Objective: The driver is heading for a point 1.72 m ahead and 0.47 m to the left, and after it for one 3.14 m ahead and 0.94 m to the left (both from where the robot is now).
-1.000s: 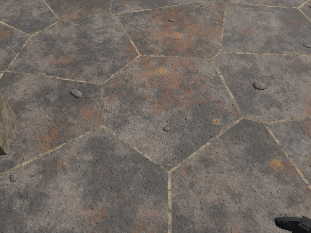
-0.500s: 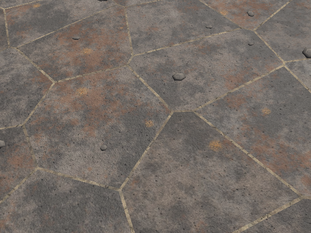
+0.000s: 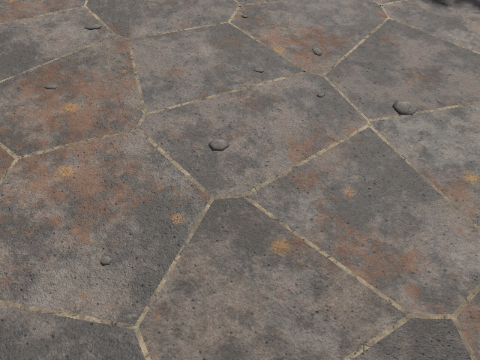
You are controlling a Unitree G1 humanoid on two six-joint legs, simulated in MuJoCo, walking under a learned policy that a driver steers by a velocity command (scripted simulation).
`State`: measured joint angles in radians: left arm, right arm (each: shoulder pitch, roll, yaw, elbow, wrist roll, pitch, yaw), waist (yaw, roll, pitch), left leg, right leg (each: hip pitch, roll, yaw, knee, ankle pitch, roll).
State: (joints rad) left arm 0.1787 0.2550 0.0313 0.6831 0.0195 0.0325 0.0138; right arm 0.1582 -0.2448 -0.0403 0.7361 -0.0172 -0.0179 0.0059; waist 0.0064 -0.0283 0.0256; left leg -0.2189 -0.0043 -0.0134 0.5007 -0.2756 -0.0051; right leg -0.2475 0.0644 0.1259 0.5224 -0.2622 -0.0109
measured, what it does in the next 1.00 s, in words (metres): walks ahead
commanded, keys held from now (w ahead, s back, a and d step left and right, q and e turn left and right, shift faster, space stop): no key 0.50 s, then w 0.50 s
